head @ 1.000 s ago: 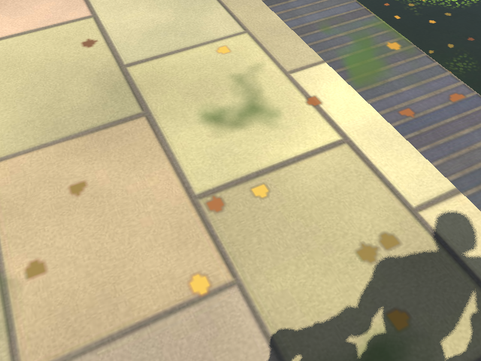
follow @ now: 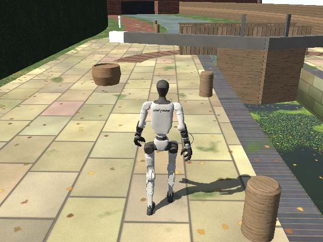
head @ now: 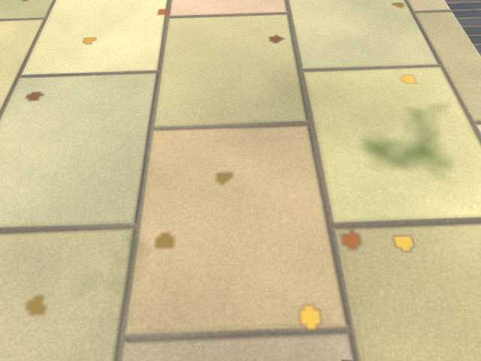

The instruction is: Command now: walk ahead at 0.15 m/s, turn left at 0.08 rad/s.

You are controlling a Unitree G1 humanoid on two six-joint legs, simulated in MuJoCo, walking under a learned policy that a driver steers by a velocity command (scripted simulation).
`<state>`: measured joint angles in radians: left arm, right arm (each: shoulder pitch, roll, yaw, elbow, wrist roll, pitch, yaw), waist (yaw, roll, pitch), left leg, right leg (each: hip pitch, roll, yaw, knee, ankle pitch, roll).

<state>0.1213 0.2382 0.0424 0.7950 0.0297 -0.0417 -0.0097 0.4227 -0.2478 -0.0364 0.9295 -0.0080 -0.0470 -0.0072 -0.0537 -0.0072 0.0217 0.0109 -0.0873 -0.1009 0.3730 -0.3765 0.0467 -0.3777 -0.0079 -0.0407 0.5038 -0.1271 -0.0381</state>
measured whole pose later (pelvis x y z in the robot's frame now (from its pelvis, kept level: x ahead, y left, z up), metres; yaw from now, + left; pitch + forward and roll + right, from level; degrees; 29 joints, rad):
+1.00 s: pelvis +0.08 +0.00 +0.01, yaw -1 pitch -2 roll +0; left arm 0.28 0.16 -0.01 1.12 0.01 -0.01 0.04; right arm 0.26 -0.16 0.02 1.17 -0.01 -0.01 -0.04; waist 0.01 0.00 0.04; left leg -0.10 -0.02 0.00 0.36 -0.23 0.02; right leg -0.14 0.03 -0.03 0.38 -0.21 -0.04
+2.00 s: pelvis +0.44 -0.01 +0.00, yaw +0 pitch -1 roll -1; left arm 0.26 0.21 0.06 1.03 0.02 -0.08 -0.01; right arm 0.28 -0.20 -0.04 1.01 -0.03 -0.07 0.01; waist -0.01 0.03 0.06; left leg -0.43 0.04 -0.01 1.19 -0.28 0.09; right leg -0.23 0.09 -0.13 0.41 -0.18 -0.12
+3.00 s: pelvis +0.99 -0.02 -0.02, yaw -17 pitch +0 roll +0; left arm 0.09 0.22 0.07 0.86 0.03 -0.03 -0.02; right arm 0.37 -0.20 -0.05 0.99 -0.01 -0.07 -0.02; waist 0.00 0.01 0.07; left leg -0.18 0.06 0.15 1.11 -0.41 0.02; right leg -0.42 0.09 -0.13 0.62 -0.21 -0.17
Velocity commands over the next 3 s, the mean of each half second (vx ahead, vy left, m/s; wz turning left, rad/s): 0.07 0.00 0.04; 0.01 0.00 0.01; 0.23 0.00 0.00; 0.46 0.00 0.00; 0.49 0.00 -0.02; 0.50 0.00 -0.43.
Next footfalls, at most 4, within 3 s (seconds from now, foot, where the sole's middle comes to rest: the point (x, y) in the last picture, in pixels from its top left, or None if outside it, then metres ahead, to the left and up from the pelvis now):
0.38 left None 0.10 0.10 -0.77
1.82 right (269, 353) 0.51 -0.06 -0.77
2.38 left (209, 255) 0.83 0.10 -0.77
2.94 right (262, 189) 1.09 -0.09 -0.77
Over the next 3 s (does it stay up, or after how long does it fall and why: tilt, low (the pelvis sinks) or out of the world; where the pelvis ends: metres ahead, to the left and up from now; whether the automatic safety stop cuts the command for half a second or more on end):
stays up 0.99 -0.02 -0.02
